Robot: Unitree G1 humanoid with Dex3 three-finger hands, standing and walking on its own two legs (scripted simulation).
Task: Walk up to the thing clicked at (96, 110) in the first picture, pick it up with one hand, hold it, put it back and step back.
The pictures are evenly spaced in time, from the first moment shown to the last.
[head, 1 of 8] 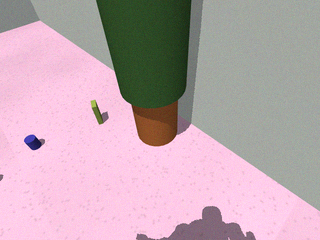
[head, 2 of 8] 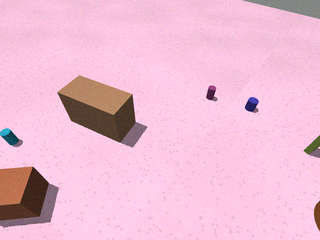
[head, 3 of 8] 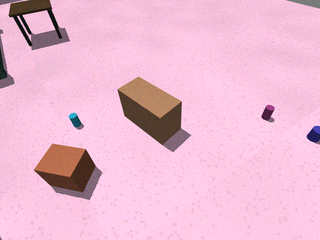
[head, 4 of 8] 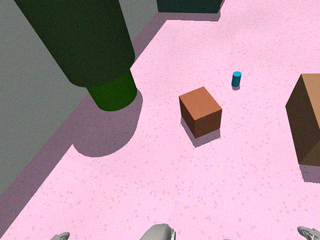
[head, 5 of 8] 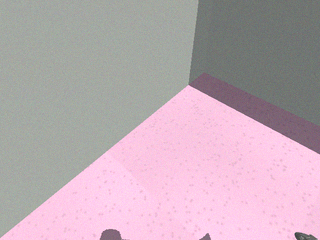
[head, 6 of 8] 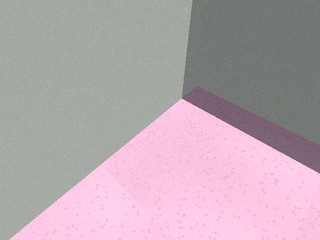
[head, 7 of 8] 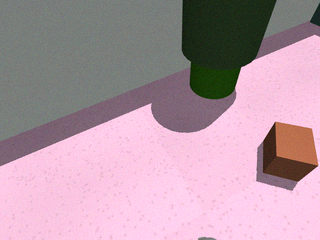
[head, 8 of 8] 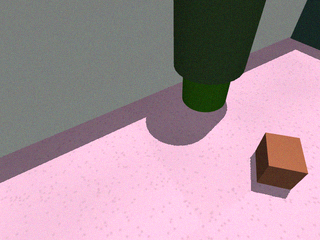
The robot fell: no
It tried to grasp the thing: no
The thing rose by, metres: 0.00
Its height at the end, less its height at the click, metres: +0.00
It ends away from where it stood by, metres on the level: 0.00
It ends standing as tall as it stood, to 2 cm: yes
